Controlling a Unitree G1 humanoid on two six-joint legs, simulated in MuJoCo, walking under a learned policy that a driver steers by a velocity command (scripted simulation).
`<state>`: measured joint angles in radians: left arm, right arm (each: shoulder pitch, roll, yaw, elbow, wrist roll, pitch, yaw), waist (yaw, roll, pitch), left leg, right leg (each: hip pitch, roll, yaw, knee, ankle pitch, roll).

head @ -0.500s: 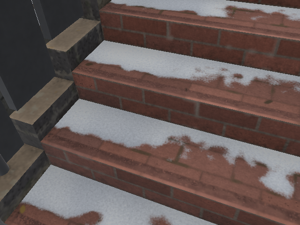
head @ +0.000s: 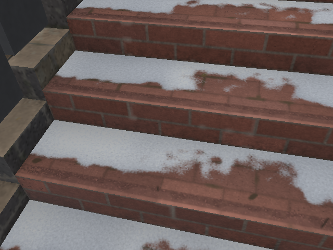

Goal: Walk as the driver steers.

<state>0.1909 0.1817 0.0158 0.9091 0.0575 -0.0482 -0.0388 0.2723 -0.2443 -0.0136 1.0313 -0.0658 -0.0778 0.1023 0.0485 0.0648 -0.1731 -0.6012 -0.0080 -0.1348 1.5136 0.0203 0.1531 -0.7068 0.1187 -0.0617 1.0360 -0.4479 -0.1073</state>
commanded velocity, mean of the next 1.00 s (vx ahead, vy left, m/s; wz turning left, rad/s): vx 0.50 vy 0.00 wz -0.40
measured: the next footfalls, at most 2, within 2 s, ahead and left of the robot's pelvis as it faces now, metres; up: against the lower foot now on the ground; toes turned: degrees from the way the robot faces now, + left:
left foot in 0.36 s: +0.41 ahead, +0.10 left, +0.15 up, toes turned -7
right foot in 0.94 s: +0.62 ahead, -0.25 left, +0.31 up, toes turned -29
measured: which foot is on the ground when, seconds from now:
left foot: up 0.00-0.34, down 0.36-1.00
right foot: down 0.00-0.40, up 0.42-0.92, down 0.94-1.00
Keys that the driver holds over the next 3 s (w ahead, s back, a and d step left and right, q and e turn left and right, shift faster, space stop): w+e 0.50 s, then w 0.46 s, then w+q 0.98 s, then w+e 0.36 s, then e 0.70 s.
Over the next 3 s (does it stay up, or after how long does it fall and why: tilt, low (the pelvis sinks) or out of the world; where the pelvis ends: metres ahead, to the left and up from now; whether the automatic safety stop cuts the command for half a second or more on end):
stays up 1.41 -0.16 0.83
